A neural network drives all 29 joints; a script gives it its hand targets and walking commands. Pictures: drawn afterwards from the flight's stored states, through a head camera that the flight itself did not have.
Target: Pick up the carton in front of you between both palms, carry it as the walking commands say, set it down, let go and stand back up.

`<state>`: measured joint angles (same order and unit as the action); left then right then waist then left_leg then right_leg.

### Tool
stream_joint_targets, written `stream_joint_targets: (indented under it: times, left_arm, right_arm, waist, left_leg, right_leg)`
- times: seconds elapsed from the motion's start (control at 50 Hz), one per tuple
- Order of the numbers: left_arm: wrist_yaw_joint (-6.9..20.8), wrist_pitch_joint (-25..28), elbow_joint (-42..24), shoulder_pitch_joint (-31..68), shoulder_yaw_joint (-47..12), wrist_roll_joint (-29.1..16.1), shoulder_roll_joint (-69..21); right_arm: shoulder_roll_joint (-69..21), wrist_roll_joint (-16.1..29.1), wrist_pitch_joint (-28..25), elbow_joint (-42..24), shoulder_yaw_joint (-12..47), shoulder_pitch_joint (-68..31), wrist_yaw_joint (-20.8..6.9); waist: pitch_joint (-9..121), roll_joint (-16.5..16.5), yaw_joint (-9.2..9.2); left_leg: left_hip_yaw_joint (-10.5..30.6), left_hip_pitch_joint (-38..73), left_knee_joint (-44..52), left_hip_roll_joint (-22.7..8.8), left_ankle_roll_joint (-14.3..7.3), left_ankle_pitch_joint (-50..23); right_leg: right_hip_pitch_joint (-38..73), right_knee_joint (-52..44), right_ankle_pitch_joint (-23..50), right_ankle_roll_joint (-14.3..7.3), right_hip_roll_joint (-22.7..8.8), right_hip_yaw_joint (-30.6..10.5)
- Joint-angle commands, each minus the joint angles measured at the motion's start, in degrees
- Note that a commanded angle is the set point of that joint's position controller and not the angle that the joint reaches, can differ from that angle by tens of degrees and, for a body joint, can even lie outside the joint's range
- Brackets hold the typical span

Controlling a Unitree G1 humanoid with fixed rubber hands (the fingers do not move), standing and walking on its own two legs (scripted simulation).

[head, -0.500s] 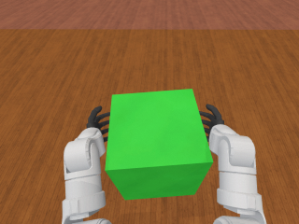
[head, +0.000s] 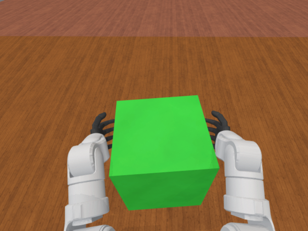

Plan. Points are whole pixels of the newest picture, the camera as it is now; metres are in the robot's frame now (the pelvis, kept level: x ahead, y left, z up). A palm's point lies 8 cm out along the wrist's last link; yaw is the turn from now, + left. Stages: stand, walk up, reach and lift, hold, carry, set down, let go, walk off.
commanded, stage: carry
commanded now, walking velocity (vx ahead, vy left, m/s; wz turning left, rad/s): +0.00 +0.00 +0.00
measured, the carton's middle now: (161, 156) +0.32 +0.00 +0.04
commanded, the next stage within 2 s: none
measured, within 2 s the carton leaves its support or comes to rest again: neither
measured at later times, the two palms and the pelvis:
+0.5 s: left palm (96, 149) +0.29 +0.15 +0.12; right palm (224, 147) +0.29 -0.15 +0.12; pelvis -0.03 +0.00 +0.00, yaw +0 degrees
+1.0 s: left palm (94, 154) +0.28 +0.16 +0.12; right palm (226, 152) +0.27 -0.14 +0.12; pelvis -0.04 +0.00 +0.00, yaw +0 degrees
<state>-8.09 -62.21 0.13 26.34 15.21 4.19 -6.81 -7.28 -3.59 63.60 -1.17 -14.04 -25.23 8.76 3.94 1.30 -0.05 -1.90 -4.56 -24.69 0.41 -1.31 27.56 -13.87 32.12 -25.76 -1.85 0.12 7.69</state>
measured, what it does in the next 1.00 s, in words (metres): stands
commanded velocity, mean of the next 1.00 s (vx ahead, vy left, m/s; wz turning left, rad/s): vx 0.00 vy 0.00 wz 0.00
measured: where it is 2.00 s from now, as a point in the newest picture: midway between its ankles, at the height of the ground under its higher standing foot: outside the picture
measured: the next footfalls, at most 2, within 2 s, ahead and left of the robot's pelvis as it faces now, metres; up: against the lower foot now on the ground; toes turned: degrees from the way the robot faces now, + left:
none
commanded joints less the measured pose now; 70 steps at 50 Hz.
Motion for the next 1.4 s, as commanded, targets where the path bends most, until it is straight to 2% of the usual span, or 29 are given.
stream_joint_targets:
  times: [0.0, 0.52, 1.38]
  left_arm:
    - [1.0, -0.3, -2.9, 32.2, -34.3, -10.9, -44.7]
    - [1.0, -0.6, -2.6, 32.6, -34.0, -10.9, -44.8]
    - [1.1, -0.8, -2.8, 32.7, -34.1, -11.1, -44.9]
  right_arm:
    - [-42.6, 10.0, -1.5, -4.0, 33.2, -34.9, -0.9]
    - [-43.0, 10.2, -1.3, -3.9, 33.2, -35.5, -1.0]
    - [-43.1, 10.1, -1.2, -4.0, 33.2, -35.4, -1.0]
  waist:
    - [16.8, 0.3, -0.26]
    - [16.3, -0.1, -0.27]
    - [16.6, -0.1, -0.17]
  left_leg:
    - [4.3, 2.0, 0.8, -7.7, -1.7, -30.5]
    - [4.8, -0.6, 1.8, -7.4, -2.1, -23.4]
    - [5.2, -2.3, 2.2, -7.4, -2.3, -20.7]
  right_leg:
    - [8.5, -1.8, 23.4, -3.0, -7.1, -6.9]
    - [6.7, -3.2, 18.7, -2.6, -7.3, -7.4]
    - [5.3, -3.8, 16.4, -2.3, -7.4, -7.6]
